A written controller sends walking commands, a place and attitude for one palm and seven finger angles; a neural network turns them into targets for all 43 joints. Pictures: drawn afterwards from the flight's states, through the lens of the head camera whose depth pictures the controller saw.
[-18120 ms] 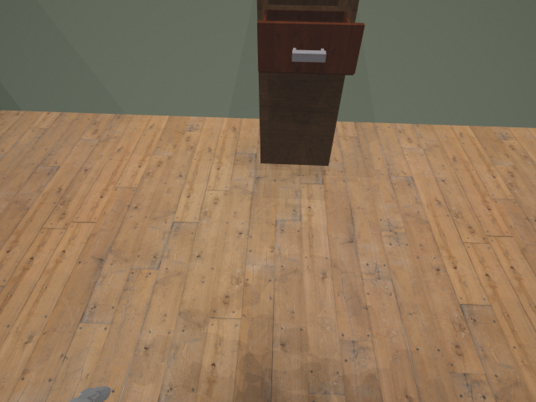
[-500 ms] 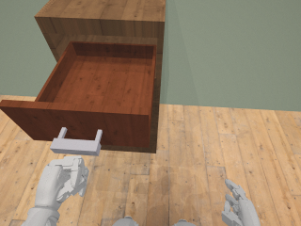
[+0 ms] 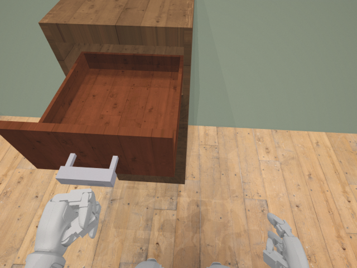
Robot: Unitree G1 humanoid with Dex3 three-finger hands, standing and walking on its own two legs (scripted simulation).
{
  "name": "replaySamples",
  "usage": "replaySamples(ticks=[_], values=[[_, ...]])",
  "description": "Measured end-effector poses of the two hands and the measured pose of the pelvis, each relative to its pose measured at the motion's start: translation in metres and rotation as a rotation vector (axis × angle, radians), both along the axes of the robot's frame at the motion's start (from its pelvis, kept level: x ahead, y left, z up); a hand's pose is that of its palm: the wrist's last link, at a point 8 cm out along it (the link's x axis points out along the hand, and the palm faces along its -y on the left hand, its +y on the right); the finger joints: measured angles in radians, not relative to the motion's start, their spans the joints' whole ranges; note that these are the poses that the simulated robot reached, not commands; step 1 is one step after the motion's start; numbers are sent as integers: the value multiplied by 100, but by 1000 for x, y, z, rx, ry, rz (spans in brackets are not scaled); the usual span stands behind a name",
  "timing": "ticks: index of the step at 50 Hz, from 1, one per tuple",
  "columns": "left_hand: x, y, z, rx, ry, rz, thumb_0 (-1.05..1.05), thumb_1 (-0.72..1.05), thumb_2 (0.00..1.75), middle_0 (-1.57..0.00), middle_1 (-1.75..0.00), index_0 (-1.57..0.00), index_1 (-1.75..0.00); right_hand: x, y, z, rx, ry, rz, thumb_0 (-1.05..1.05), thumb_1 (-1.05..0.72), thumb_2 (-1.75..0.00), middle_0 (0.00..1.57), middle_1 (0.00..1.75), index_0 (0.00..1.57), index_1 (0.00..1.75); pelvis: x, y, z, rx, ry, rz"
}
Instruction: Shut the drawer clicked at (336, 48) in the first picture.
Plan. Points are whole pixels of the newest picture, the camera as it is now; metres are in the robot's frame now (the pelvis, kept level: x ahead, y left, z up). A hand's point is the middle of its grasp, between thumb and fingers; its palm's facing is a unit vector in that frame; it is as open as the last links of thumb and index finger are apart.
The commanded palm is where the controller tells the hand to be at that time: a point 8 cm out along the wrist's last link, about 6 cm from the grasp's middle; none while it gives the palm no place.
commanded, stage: push the drawer shut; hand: left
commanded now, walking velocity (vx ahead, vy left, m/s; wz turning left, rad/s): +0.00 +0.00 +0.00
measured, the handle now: (90, 167) +0.31 +0.20 +0.07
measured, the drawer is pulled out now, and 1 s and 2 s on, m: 0.30 0.21 0.08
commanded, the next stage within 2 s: none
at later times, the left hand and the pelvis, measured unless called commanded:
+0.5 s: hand (99, 202) +0.24 +0.17 +0.06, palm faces -0.04 -1.00 -0.07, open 2.7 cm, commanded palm +0.25 +0.22 +0.07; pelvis -0.02 -0.01 +0.00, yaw +1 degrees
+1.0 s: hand (108, 166) +0.32 +0.17 +0.07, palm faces -0.06 -1.00 -0.05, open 2.9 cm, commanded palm +0.31 +0.22 +0.07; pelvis -0.02 +0.00 +0.01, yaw +0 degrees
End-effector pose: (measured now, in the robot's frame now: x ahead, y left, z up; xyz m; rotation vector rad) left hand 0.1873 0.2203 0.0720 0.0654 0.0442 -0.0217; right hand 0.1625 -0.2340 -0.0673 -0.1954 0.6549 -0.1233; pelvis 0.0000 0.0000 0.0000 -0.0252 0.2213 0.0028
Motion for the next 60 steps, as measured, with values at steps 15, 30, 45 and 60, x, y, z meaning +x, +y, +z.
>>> replaySamples(ticks=[15,30,45,60], values=[[22,-5,-1,-2,-18,-20,-1,86,92,-140,-160,-140,-160,-9,-6,-5,-10,37,14,1,-90,-90,20,30,20,30,-3,-4,1,4,-3,6],[48,1,-6,1,-37,-29,-7,76,96,-140,-160,-140,-160,-22,-5,-14,-21,74,34,1,-90,-90,20,30,20,30,-22,-5,1,0,-18,23],[98,2,-4,-14,-34,-41,-4,74,93,-140,-160,-140,-160,-49,-9,-12,-30,136,-6,1,-90,-90,20,30,20,30,-26,-1,7,7,-24,6],[131,-1,-5,-20,-44,-33,-4,76,93,-140,-160,-140,-160,-70,-10,-20,-26,247,-41,1,-90,-90,20,30,20,30,-20,6,9,9,-3,-3]])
